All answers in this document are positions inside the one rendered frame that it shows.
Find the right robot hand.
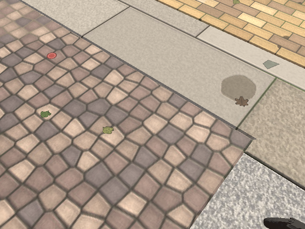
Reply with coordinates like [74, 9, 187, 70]
[263, 218, 305, 229]

